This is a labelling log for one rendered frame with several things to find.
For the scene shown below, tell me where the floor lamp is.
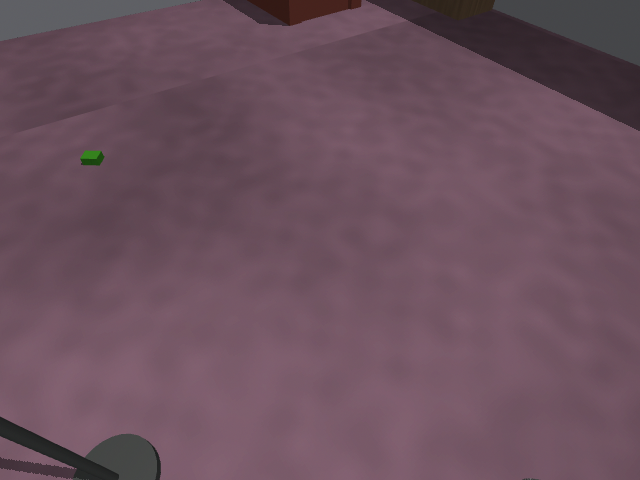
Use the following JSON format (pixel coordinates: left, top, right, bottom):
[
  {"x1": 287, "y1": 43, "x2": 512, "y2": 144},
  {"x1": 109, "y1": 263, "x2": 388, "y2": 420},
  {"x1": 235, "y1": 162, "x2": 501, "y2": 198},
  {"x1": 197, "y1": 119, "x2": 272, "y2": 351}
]
[{"x1": 0, "y1": 417, "x2": 161, "y2": 480}]

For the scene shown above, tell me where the armchair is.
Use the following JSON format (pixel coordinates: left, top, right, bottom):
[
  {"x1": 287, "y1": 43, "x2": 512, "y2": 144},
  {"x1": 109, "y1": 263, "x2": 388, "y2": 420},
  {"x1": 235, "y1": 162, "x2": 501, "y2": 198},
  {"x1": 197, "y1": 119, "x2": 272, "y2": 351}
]
[{"x1": 247, "y1": 0, "x2": 362, "y2": 26}]

